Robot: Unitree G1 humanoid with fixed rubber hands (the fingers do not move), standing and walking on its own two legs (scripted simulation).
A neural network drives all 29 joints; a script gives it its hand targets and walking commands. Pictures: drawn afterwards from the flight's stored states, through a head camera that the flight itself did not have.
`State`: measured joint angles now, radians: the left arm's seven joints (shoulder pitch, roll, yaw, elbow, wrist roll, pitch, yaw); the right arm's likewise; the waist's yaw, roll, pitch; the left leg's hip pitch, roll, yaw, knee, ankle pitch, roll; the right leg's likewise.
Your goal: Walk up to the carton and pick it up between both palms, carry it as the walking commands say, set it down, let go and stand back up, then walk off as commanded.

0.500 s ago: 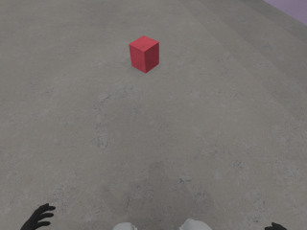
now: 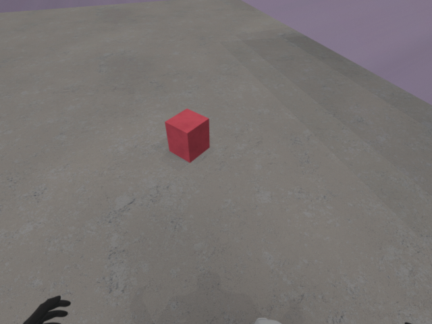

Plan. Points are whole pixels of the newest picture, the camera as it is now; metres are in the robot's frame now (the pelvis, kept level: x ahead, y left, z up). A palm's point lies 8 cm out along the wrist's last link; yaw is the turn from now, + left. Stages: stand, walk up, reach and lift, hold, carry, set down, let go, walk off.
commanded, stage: walk up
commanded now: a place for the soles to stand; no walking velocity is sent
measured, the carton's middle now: (188, 135) +1.48 +0.06 -0.62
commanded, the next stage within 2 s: none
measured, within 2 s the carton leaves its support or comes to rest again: neither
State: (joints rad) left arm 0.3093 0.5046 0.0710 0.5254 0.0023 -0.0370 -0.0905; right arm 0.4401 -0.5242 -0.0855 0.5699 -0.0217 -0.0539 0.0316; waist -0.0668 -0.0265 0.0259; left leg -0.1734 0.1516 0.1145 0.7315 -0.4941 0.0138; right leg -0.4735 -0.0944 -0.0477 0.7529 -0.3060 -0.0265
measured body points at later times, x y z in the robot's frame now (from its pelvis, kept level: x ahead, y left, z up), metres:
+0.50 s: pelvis +0.23 -0.03 +0.00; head +0.22 -0.01 +0.45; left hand +0.38 +0.30 -0.05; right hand +0.33 -0.37 -0.04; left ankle +0.23 +0.12 -0.71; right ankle +0.32 -0.15 -0.67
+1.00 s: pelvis +0.48 -0.05 +0.00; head +0.47 -0.03 +0.45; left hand +0.55 +0.30 -0.07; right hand +0.65 -0.36 -0.03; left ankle +0.50 +0.07 -0.71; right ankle +0.49 -0.18 -0.65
